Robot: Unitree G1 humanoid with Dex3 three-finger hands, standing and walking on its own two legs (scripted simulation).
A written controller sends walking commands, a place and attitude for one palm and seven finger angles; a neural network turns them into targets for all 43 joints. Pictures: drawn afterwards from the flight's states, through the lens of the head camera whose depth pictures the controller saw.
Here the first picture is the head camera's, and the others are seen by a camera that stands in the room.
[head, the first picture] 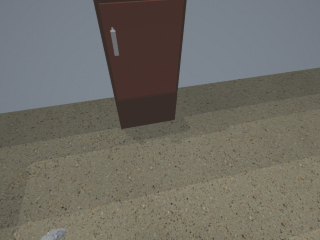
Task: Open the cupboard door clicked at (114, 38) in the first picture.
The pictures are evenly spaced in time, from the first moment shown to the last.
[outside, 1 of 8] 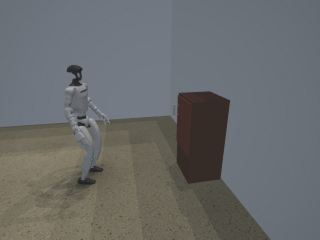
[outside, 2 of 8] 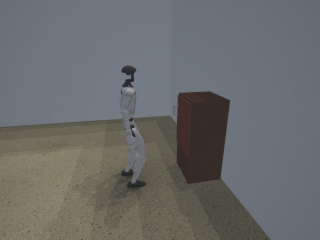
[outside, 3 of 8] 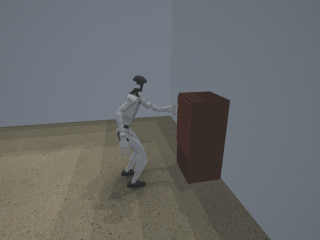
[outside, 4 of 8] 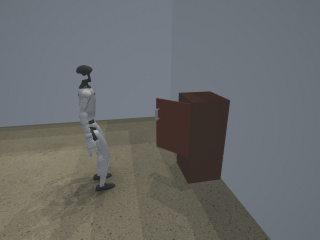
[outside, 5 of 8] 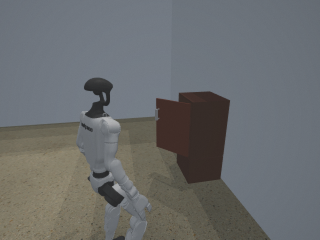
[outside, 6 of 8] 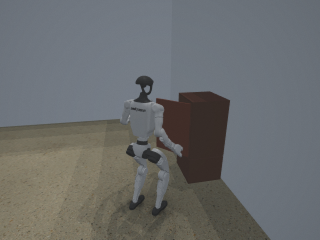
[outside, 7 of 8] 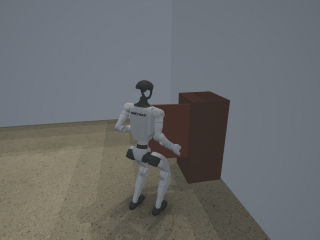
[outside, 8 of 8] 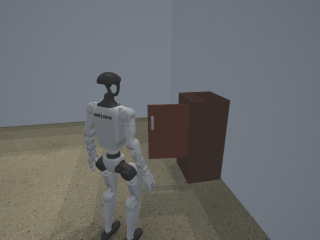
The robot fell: no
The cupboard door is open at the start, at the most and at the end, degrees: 0 84 84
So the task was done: yes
